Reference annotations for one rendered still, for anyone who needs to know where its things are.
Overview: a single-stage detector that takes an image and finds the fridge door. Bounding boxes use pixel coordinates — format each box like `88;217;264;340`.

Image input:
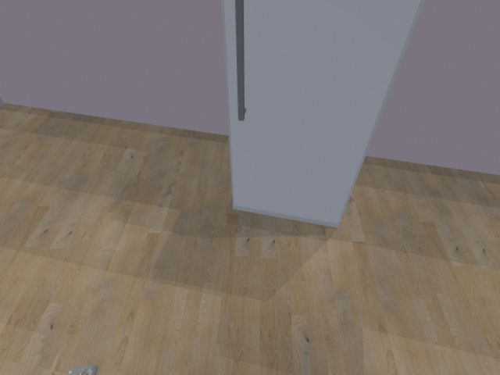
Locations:
224;0;420;223

